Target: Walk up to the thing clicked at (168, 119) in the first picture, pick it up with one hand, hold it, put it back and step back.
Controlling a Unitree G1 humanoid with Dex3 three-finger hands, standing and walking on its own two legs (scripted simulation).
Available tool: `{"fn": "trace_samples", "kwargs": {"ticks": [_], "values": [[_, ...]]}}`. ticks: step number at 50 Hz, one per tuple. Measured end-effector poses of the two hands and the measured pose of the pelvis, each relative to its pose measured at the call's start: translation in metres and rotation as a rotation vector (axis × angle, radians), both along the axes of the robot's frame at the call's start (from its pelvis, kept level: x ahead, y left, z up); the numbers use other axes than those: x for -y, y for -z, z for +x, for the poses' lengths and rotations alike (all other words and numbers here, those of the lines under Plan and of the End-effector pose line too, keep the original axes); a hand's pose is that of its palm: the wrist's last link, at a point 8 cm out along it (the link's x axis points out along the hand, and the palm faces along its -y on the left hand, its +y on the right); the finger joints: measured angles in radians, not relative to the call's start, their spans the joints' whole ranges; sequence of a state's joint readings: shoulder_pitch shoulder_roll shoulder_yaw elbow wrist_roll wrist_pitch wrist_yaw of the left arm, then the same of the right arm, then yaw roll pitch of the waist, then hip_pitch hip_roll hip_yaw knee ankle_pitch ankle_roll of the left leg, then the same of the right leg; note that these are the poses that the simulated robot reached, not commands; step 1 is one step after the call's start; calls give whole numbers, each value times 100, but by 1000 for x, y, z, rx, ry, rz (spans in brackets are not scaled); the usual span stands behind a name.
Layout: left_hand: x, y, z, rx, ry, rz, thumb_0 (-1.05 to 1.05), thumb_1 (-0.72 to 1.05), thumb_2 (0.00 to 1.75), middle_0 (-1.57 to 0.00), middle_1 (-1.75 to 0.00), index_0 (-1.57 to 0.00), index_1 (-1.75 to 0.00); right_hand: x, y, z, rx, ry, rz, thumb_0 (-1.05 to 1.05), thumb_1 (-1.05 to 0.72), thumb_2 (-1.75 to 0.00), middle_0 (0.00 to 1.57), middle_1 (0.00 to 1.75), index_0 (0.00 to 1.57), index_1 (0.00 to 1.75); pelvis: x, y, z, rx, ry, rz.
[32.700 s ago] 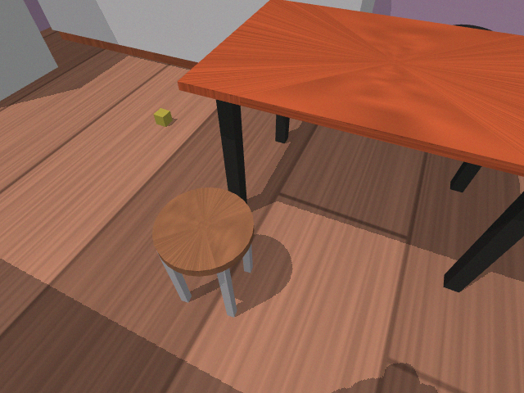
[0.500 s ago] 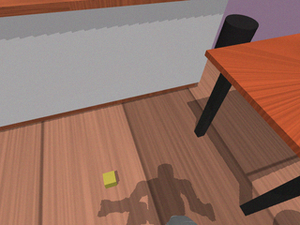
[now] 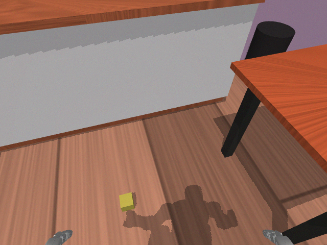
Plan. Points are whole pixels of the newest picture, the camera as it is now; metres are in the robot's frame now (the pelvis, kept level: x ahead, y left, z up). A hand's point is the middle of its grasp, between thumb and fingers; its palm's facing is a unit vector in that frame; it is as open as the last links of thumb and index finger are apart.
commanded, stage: walk up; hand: left
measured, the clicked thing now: (127, 202) +0.46 +0.22 -0.74
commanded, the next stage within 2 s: none
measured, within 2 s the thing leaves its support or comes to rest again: neither
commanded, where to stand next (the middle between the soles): +0.09 -0.02 m, yaw +0 degrees
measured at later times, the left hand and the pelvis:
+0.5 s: hand out of the picture +0.05 +0.25 -0.14, palm faces +0.03 -0.92 -0.40, open 7.4 cm; pelvis +0.05 -0.03 -0.01, yaw +1 degrees
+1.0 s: hand out of the picture +0.11 +0.26 -0.18, palm faces -0.03 -0.92 -0.40, open 7.4 cm; pelvis +0.01 -0.01 -0.04, yaw -2 degrees
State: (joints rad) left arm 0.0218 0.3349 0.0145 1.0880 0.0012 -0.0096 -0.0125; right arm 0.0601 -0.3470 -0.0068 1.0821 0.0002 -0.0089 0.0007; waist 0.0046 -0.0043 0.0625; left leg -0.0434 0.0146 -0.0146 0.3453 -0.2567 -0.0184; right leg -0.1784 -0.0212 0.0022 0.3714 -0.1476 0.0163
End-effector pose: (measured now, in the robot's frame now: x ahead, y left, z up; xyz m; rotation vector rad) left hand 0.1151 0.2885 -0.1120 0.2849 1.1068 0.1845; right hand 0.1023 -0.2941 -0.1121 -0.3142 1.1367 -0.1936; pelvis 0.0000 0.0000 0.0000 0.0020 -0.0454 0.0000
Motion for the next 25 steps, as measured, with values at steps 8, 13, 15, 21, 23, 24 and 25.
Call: {"fn": "trace_samples", "kwargs": {"ticks": [8,13,15,21,23,24,25], "values": [[-3,3,-33,-72,-29,11,1,90,90,-20,-30,-20,-30,8,0,-8,-20,-2,-2,1,-91,-90,20,30,20,30,4,-1,-4,3,1,-1],[-9,4,-53,-109,-36,25,1,90,90,-20,-30,-20,-30,18,5,-26,-41,-1,3,1,-91,-90,20,30,20,30,10,2,6,3,2,2],[-10,6,-57,-126,-39,45,1,90,90,-20,-30,-20,-30,26,12,-34,-66,8,1,1,-90,-90,20,30,20,30,16,8,12,8,2,10],[-3,2,-66,-138,-72,75,1,90,90,-20,-30,-20,-30,45,23,-37,-170,8,-8,1,-91,-90,20,30,20,30,29,12,34,16,-18,-7],[-1,-4,-70,-149,-85,77,1,90,90,-20,-30,-20,-30,46,20,-27,-172,-5,-9,1,-91,-90,20,30,20,30,28,8,40,17,-20,-8],[-1,-7,-72,-158,-88,80,1,90,90,-20,-30,-20,-30,46,18,-21,-168,-11,-9,1,-91,-90,20,30,20,30,27,6,43,17,-22,-9],[-1,-9,-73,-167,-90,84,1,90,90,-20,-30,-20,-30,45,17,-14,-161,-16,-9,1,-91,-90,20,30,20,30,26,5,46,17,-23,-10]]}}
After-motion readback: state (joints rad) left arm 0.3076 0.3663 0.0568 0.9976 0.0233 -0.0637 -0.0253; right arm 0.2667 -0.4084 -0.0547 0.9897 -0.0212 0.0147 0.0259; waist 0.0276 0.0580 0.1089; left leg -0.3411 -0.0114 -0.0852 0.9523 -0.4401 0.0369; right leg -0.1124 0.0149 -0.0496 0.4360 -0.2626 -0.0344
